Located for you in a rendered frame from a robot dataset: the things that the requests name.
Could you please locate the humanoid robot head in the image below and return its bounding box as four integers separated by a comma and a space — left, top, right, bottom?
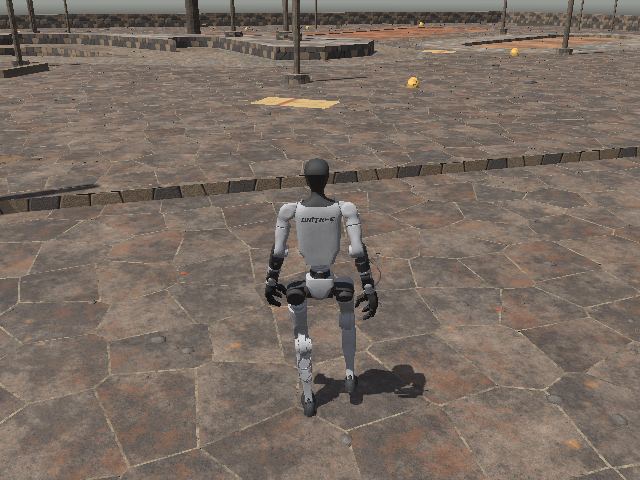
301, 158, 335, 207

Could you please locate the left robot forearm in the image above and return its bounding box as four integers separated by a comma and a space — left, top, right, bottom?
266, 243, 284, 286

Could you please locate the robot left shin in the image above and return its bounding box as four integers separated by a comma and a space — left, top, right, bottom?
295, 338, 313, 403

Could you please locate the robot right upper arm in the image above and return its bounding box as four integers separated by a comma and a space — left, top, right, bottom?
338, 201, 364, 258

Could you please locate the right robot forearm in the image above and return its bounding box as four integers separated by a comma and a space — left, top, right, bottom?
355, 243, 376, 294

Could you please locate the robot left upper arm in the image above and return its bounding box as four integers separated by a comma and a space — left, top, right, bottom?
273, 202, 297, 258

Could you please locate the right robot hand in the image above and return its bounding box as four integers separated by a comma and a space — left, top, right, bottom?
355, 291, 378, 320

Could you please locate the left robot hand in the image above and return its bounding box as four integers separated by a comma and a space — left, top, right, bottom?
264, 283, 286, 307

